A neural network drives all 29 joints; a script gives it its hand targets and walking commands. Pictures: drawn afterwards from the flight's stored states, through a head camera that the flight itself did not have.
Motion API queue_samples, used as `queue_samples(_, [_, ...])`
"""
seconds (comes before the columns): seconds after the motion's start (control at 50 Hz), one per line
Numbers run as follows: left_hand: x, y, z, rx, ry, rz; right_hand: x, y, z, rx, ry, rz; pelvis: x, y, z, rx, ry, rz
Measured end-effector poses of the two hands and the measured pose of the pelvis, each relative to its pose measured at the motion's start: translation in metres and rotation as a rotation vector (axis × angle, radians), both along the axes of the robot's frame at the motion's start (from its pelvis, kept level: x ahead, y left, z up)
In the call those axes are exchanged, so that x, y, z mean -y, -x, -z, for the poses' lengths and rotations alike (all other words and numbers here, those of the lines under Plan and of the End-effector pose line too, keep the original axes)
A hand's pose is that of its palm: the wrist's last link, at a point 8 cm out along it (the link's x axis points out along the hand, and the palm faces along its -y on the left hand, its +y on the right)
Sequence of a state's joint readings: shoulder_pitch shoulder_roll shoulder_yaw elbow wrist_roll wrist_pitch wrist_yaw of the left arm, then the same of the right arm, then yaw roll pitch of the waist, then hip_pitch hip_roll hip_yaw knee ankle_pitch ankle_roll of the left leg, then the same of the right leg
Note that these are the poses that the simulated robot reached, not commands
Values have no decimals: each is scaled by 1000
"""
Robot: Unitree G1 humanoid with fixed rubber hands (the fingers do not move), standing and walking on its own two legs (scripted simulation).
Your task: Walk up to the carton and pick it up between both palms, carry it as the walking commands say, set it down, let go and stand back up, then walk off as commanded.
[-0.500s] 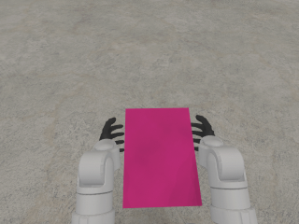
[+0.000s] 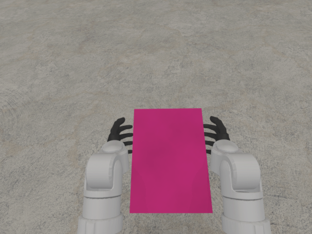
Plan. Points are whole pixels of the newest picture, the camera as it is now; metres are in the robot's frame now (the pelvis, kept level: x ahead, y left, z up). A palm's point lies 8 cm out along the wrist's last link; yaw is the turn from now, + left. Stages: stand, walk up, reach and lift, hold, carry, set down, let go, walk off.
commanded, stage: carry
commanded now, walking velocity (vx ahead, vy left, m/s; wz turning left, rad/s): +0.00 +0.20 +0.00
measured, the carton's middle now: (167, 164) +0.31 -0.01 +0.00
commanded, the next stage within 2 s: none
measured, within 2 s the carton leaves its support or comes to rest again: neither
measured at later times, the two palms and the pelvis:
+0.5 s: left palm (38, 163) +0.27 +0.28 +0.10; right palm (146, 164) +0.26 +0.04 +0.09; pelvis -0.02 +0.17 -0.01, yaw -3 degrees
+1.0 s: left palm (54, 196) +0.20 +0.21 +0.10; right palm (176, 227) +0.13 -0.02 +0.10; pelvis -0.13 +0.17 +0.00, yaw -16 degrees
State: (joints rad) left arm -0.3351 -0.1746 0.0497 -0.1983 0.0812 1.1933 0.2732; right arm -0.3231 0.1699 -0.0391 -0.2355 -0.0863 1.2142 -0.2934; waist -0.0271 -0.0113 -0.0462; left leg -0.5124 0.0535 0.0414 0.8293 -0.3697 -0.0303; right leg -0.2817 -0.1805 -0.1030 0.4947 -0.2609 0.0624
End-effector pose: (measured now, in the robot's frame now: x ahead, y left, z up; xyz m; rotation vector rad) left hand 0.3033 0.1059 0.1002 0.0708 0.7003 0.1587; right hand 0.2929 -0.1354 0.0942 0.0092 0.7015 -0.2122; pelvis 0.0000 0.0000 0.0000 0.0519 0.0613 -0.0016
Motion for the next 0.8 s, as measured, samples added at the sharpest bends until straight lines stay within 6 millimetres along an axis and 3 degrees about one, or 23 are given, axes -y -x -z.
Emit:
queue_samples(0.14, [-86,1,18,37,56,-46,-85,-6,6,39,33,-29,-72,4,18,-4,20,-22])
queue_samples(0.22, [-132,20,36,-41,86,-110,-132,-1,12,-47,74,-110,-96,11,10,1,75,-3])
queue_samples(0.34, [-165,34,23,-3,109,-94,-163,5,9,-20,57,-88,-130,22,7,3,88,-6])
queue_samples(0.44, [-173,32,5,48,60,-31,-171,19,1,36,36,-40,-158,24,10,3,71,24])
queue_samples(0.58, [-166,33,-2,15,-14,79,-168,53,7,0,21,55,-184,32,9,-1,83,105])
queue_samples(0.8, [-137,63,6,-7,64,172,-145,110,-1,-42,77,173,-184,81,1,-3,140,202])
